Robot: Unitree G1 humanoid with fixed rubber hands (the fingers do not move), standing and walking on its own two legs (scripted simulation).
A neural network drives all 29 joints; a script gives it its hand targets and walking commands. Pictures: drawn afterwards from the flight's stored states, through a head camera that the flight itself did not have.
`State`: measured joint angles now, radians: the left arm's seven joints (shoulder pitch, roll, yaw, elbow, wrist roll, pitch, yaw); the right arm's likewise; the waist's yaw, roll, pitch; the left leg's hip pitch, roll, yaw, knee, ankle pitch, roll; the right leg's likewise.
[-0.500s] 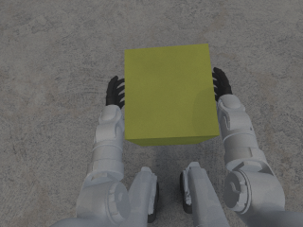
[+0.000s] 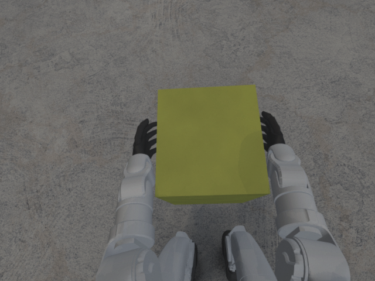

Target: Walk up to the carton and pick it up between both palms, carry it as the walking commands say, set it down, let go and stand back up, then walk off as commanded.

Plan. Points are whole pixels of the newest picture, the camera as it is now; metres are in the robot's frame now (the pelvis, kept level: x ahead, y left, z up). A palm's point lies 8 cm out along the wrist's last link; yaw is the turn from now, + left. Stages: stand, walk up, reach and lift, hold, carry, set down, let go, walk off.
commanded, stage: reach and lift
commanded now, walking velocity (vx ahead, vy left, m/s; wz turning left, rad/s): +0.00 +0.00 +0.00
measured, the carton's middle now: (207, 155) +0.38 +0.00 -0.11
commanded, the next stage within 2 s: none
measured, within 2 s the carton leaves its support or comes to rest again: neither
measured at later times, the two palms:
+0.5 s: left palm (128, 151) +0.34 +0.15 +0.03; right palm (283, 143) +0.36 -0.14 +0.02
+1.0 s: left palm (113, 148) +0.32 +0.15 +0.11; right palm (303, 139) +0.34 -0.15 +0.10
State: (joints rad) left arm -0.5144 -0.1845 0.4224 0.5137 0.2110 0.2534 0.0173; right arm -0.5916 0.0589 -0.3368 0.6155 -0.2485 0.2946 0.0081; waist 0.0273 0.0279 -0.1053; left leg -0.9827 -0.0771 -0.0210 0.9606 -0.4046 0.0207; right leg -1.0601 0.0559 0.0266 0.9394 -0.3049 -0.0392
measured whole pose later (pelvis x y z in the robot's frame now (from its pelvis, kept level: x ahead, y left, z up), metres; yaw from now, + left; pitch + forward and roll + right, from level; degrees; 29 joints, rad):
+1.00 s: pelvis +0.02 +0.00 +0.07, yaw +0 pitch -3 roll +0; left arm -0.35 -0.18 0.30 0.38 0.23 0.58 0.00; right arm -0.36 0.11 -0.27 0.40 -0.26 0.61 0.01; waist 0.04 0.03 0.00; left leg -0.15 -0.06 -0.05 0.47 -0.27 0.02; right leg -0.23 0.06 0.04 0.48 -0.19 -0.04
